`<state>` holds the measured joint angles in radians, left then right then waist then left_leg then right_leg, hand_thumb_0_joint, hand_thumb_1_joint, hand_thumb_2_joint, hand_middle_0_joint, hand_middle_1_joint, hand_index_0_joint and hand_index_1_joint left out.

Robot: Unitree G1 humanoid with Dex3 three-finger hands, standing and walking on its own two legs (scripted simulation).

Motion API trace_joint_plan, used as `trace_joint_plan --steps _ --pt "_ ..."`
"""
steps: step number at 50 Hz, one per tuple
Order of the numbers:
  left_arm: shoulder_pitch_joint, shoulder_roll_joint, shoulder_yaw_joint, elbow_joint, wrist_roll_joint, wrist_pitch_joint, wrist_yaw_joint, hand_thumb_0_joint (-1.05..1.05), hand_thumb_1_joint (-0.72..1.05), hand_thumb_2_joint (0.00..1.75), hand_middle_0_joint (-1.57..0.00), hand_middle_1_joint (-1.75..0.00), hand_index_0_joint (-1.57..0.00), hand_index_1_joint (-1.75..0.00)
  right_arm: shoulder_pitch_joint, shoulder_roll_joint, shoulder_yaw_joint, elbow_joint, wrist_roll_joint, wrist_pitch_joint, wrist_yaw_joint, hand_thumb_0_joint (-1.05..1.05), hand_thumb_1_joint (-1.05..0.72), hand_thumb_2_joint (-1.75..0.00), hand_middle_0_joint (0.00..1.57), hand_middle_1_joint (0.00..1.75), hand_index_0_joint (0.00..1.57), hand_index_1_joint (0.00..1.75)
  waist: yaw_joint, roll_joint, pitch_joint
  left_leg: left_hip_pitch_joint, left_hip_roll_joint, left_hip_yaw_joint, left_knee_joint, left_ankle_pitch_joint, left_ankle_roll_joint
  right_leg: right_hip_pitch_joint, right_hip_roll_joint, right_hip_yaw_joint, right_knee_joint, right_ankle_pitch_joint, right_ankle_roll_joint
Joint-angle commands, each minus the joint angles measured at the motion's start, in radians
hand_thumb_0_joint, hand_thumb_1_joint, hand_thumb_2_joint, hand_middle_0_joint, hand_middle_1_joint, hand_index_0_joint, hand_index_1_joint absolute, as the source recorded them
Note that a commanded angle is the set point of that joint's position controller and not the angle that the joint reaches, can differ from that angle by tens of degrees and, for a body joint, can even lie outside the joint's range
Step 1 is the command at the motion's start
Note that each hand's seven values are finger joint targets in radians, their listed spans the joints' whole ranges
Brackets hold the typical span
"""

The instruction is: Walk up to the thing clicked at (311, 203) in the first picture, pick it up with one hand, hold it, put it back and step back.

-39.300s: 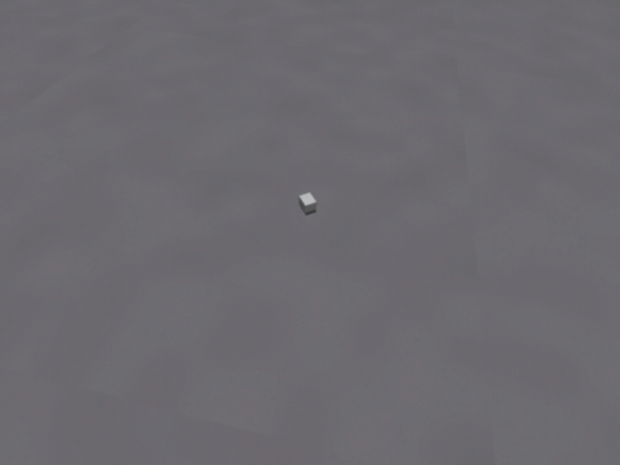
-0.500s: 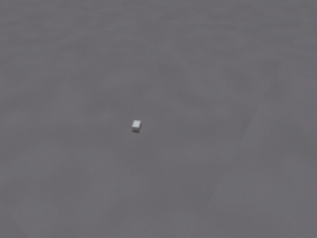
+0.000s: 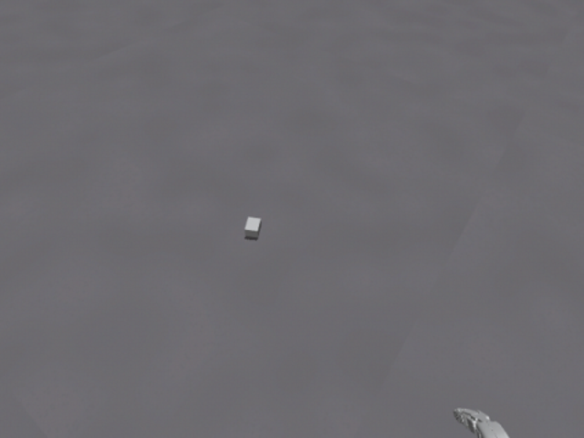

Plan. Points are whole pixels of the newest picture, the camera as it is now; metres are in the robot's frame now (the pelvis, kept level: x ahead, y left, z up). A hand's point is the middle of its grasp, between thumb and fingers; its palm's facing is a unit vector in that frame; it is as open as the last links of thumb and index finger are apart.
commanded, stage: step back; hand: left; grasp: from above
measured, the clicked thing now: (253, 227) +1.00 +0.14 -0.75
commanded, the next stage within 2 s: stand in 0.06 s
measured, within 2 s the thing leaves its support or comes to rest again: neither
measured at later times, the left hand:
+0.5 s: hand out of the picture +0.08 +0.25 -0.14, palm faces -0.02 -0.94 -0.33, open 7.4 cm
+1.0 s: hand out of the picture +0.05 +0.26 -0.15, palm faces -0.02 -0.94 -0.33, open 7.4 cm
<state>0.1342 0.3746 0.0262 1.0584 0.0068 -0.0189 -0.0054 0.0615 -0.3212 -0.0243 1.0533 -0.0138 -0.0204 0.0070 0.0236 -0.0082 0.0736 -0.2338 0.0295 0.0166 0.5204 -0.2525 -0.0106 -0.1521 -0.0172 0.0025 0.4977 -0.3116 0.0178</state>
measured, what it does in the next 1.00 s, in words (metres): stands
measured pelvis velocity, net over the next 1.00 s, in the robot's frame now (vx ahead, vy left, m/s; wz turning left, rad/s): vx -0.02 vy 0.00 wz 0.00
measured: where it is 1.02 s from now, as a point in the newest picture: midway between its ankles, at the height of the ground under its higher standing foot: outside the picture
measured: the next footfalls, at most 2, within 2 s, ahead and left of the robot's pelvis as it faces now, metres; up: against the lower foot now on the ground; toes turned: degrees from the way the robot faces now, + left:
none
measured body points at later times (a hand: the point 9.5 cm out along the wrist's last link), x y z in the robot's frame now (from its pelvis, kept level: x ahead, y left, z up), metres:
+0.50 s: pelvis -0.01 +0.00 +0.01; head +0.00 +0.00 +0.46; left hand +0.08 +0.30 -0.12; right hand +0.07 -0.30 -0.12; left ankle +0.02 +0.13 -0.74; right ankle -0.03 -0.13 -0.74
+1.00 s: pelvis -0.02 +0.00 +0.01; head -0.01 +0.00 +0.46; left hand +0.05 +0.30 -0.12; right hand +0.06 -0.30 -0.12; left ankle +0.02 +0.13 -0.74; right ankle -0.03 -0.13 -0.74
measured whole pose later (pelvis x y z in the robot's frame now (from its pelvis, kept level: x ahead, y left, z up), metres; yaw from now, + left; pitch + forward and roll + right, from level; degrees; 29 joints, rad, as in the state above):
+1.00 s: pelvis -0.02 +0.00 +0.01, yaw +0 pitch -3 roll +0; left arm 0.12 0.36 0.00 1.14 0.01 -0.01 -0.01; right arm 0.10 -0.35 0.00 1.16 -0.01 -0.02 0.01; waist 0.00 0.00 0.05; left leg -0.16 0.02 0.02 0.32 -0.13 -0.01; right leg -0.08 -0.02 0.00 0.32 -0.19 0.02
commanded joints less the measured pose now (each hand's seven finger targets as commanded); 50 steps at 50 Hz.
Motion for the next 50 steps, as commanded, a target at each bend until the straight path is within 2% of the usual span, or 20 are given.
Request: trace_joint_plan --steps 1,2,3,7,9,12,15,18,26,31,33,36,41,50 --pt "-0.037 0.211 0.045 -0.049 -0.001 -0.027 0.022 0.00 0.90 0.90 -0.20 -0.30 -0.20 -0.30 -0.039 -0.227 -0.046 -0.046 0.003 -0.018 -0.019 0.00 -0.90 -0.90 0.20 0.30 0.20 0.30 -0.013 0.013 -0.166 0.114 0.097 -0.061 -0.057 0.407 0.055 0.045 -0.095 0.085 -0.056 0.427 -0.054" --pt "-0.041 0.213 0.046 -0.044 -0.002 -0.025 0.023 0.00 0.90 0.90 -0.20 -0.30 -0.20 -0.30 -0.050 -0.223 -0.047 -0.042 0.004 -0.017 -0.019 0.00 -0.90 -0.90 0.20 0.30 0.20 0.30 -0.013 0.007 -0.163 0.122 0.101 -0.062 -0.064 0.396 0.054 0.044 -0.096 0.082 -0.060 0.423 -0.052" --pt "-0.053 0.182 0.026 -0.025 -0.010 -0.022 0.019 0.00 0.90 0.90 -0.20 -0.30 -0.20 -0.30 -0.032 -0.233 -0.036 -0.032 0.014 -0.018 -0.016 0.00 -0.90 -0.90 0.20 0.30 0.20 0.30 -0.028 0.021 -0.155 0.151 0.108 -0.099 -0.108 0.401 0.054 0.029 -0.100 0.087 -0.098 0.403 -0.042" --pt "-0.069 0.185 0.023 -0.012 -0.007 -0.020 0.019 0.00 0.90 0.90 -0.20 -0.30 -0.20 -0.30 -0.063 -0.230 -0.033 -0.016 0.010 -0.020 -0.016 0.00 -0.90 -0.90 0.20 0.30 0.20 0.30 -0.022 0.013 -0.156 0.195 0.114 -0.093 -0.128 0.458 0.046 0.055 -0.104 0.077 -0.141 0.424 -0.032" --pt "-0.076 0.192 0.024 -0.004 -0.004 -0.021 0.019 0.00 0.90 0.90 -0.20 -0.30 -0.20 -0.30 -0.063 -0.227 -0.031 -0.009 0.012 -0.018 -0.015 0.00 -0.90 -0.90 0.20 0.30 0.20 0.30 -0.023 0.001 -0.158 0.198 0.111 -0.090 -0.149 0.428 0.040 0.071 -0.107 0.072 -0.161 0.415 -0.030" --pt "-0.100 0.194 0.025 0.005 -0.004 -0.022 0.017 0.00 0.90 0.90 -0.20 -0.30 -0.20 -0.30 -0.070 -0.226 -0.027 -0.001 0.010 -0.018 -0.012 0.00 -0.90 -0.90 0.20 0.30 0.20 0.30 -0.029 0.003 -0.126 0.178 0.106 -0.086 -0.187 0.340 0.031 0.067 -0.112 0.082 -0.194 0.342 -0.028" --pt "-0.100 0.187 0.024 0.011 -0.003 -0.022 0.015 0.00 0.90 0.90 -0.20 -0.30 -0.20 -0.30 -0.076 -0.231 -0.026 0.008 0.009 -0.019 -0.010 0.00 -0.90 -0.90 0.20 0.30 0.20 0.30 -0.022 0.020 -0.126 0.163 0.107 -0.086 -0.203 0.312 0.030 0.087 -0.114 0.082 -0.215 0.322 -0.027" --pt "-0.098 0.189 0.024 0.020 -0.001 -0.019 0.013 0.00 0.90 0.90 -0.20 -0.30 -0.20 -0.30 -0.080 -0.231 -0.024 0.014 0.008 -0.019 -0.009 0.00 -0.90 -0.90 0.20 0.30 0.20 0.30 -0.019 0.022 -0.106 0.153 0.105 -0.089 -0.231 0.227 0.026 0.066 -0.111 0.082 -0.234 0.241 -0.028" --pt "-0.103 0.193 0.024 0.025 0.001 -0.017 0.009 0.00 0.90 0.90 -0.20 -0.30 -0.20 -0.30 -0.058 -0.233 -0.022 0.029 0.005 -0.021 -0.008 0.00 -0.90 -0.90 0.20 0.30 0.20 0.30 -0.026 0.016 -0.092 0.150 0.104 -0.096 -0.254 0.155 0.019 0.029 -0.110 0.089 -0.251 0.167 -0.035" --pt "-0.088 0.197 0.023 0.027 0.001 -0.019 0.009 0.00 0.90 0.90 -0.20 -0.30 -0.20 -0.30 -0.032 -0.237 -0.021 0.037 0.006 -0.019 -0.007 0.00 -0.90 -0.90 0.20 0.30 0.20 0.30 -0.030 0.010 -0.104 0.148 0.107 -0.098 -0.246 0.167 0.024 0.040 -0.113 0.090 -0.251 0.183 -0.032" --pt "-0.083 0.198 0.024 0.030 0.003 -0.016 0.010 0.00 0.90 0.90 -0.20 -0.30 -0.20 -0.30 -0.026 -0.234 -0.019 0.038 0.006 -0.016 -0.008 0.00 -0.90 -0.90 0.20 0.30 0.20 0.30 -0.032 0.006 -0.089 0.137 0.102 -0.095 -0.250 0.126 0.025 0.026 -0.111 0.089 -0.256 0.158 -0.033" --pt "-0.074 0.198 0.020 0.029 0.001 -0.016 0.009 0.00 0.90 0.90 -0.20 -0.30 -0.20 -0.30 -0.022 -0.237 -0.018 0.037 0.006 -0.016 -0.007 0.00 -0.90 -0.90 0.20 0.30 0.20 0.30 -0.030 0.003 -0.093 0.151 0.105 -0.098 -0.245 0.162 0.025 0.018 -0.110 0.090 -0.250 0.171 -0.033" --pt "-0.070 0.198 0.019 0.027 -0.002 -0.016 0.009 0.00 0.90 0.90 -0.20 -0.30 -0.20 -0.30 -0.004 -0.236 -0.014 0.042 0.004 -0.014 -0.007 0.00 -0.90 -0.90 0.20 0.30 0.20 0.30 -0.034 0.011 -0.072 0.119 0.102 -0.100 -0.254 0.114 0.024 0.011 -0.110 0.094 -0.257 0.132 -0.034" --pt "-0.058 0.198 0.015 0.023 0.002 -0.013 0.007 0.00 0.90 0.90 -0.20 -0.30 -0.20 -0.30 -0.005 -0.239 -0.011 0.038 0.005 -0.015 -0.007 0.00 -0.90 -0.90 0.20 0.30 0.20 0.30 -0.032 0.009 -0.073 0.117 0.105 -0.111 -0.260 0.100 0.025 0.003 -0.108 0.085 -0.245 0.125 -0.035"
